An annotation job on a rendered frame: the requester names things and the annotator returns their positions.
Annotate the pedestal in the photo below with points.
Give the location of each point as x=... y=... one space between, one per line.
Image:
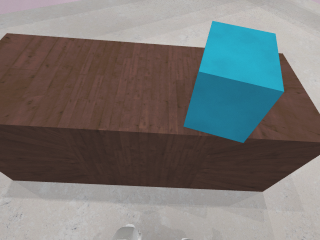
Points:
x=88 y=111

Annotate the robot left thigh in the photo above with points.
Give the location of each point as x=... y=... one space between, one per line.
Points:
x=127 y=233

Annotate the carton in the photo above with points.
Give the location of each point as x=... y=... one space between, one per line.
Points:
x=238 y=82

